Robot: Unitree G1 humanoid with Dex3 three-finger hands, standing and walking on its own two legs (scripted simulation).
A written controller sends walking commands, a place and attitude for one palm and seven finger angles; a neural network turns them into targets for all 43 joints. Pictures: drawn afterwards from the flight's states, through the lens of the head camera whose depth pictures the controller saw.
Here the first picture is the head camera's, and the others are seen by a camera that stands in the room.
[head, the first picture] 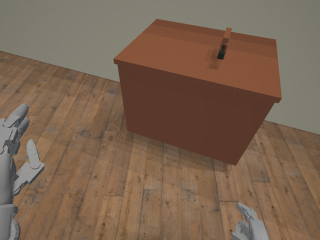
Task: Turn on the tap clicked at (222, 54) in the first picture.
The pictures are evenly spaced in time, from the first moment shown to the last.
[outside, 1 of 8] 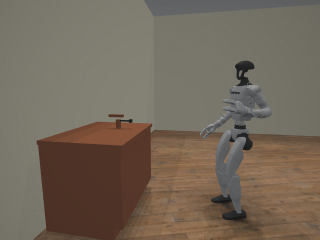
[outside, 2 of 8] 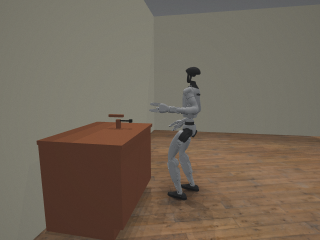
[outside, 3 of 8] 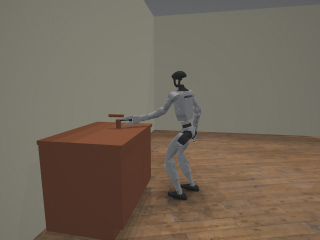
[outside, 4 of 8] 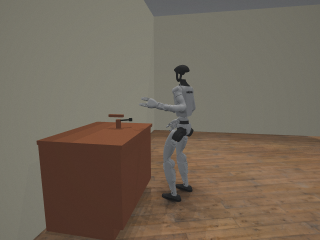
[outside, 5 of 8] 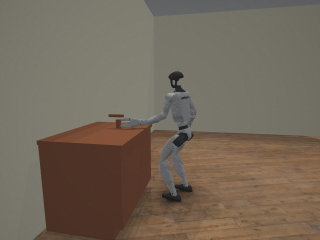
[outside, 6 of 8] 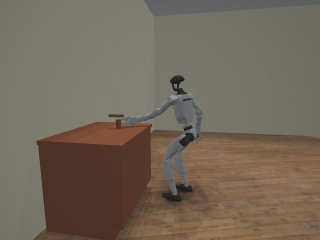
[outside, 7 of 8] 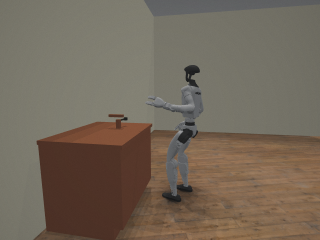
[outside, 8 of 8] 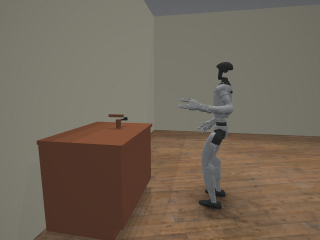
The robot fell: no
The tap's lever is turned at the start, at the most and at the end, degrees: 0 77 77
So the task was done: yes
